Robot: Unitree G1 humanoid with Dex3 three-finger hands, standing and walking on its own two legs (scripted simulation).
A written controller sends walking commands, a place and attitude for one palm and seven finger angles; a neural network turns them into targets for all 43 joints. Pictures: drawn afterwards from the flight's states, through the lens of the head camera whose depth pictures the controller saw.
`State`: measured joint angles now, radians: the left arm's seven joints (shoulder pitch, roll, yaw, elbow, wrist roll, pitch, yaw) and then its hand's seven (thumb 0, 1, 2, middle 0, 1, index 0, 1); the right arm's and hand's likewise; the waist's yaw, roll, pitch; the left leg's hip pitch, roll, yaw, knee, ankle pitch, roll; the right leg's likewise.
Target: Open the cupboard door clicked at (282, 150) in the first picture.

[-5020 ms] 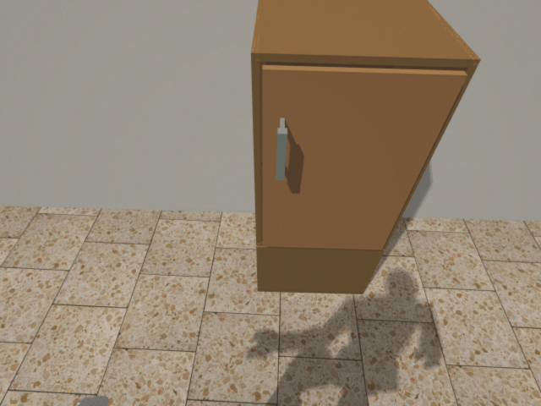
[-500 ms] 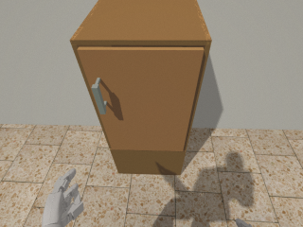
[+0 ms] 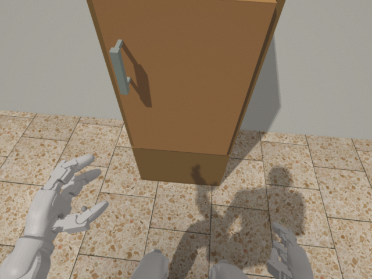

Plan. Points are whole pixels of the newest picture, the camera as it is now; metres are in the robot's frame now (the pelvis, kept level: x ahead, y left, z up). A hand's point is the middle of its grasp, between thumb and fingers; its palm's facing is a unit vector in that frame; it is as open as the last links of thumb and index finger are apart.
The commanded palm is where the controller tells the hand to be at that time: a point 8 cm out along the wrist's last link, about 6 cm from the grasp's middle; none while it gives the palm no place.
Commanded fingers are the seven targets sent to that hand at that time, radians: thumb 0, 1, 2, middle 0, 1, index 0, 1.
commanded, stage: raise the hand with hooked fingers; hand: left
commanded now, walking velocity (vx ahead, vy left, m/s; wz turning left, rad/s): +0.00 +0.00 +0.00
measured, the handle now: (122, 68) +0.59 +0.22 +0.10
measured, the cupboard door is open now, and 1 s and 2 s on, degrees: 0 0 0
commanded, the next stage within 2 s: move the hooked fingers beside the handle in 1.42 s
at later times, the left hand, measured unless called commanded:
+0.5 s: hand (56, 179) +0.27 +0.27 +0.08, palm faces +0.02 -1.00 -0.04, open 13.1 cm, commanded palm +0.25 +0.32 +0.09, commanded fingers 0.00 -0.50 0.30 -0.30 -1.20 -0.30 -1.20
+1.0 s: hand (35, 147) +0.32 +0.31 +0.12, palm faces +0.02 -1.00 -0.02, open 14.0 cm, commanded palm +0.28 +0.35 +0.12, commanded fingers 0.00 -0.50 0.30 -0.30 -1.20 -0.30 -1.20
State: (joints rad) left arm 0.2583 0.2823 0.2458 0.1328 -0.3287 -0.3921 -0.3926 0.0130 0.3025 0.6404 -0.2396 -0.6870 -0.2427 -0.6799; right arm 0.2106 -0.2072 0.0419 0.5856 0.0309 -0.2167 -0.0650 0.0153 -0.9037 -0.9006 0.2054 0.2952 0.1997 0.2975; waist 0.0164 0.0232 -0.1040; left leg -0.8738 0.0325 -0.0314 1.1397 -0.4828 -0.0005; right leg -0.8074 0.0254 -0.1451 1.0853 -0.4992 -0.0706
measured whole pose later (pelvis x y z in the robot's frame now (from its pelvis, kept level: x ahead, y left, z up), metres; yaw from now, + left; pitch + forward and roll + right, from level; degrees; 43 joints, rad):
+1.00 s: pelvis +0.02 +0.03 +0.04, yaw -1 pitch +9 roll -3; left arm -0.07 0.43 0.43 0.43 -0.36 -0.25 -0.50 -0.01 -0.50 0.30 -0.30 -1.20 -0.30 -1.20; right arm 0.29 -0.28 0.05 0.58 0.04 -0.19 -0.08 0.02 -0.90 -0.90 0.21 0.30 0.20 0.30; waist 0.00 0.02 -0.07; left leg -0.63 0.00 0.02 0.88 -0.40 0.05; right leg -0.57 0.01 -0.09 0.82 -0.40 -0.02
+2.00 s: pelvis +0.02 +0.02 +0.04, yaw -2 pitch +11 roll -2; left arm -0.32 0.47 0.45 0.71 -0.30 -0.29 -0.51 -0.01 -0.50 0.30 -0.30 -1.20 -0.30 -1.20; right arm 0.31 -0.29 0.04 0.58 0.04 -0.14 -0.08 0.01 -0.90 -0.90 0.21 0.30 0.20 0.30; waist -0.03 0.01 -0.08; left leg -0.69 0.02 0.03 0.90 -0.41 0.03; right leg -0.64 0.02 -0.08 0.85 -0.41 -0.03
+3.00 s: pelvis +0.02 +0.03 +0.02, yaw -3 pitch +19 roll -3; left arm -0.85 0.67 0.49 1.21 -0.14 -0.37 -0.43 -0.01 -0.50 0.30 -0.30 -1.20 -0.30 -1.20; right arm 0.38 -0.30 0.06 0.62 0.01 0.04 -0.05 0.01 -0.90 -0.90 0.21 0.30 0.20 0.30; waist -0.15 0.01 -0.08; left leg -0.90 0.04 0.03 1.00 -0.44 0.04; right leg -0.85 0.04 -0.08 0.93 -0.41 -0.02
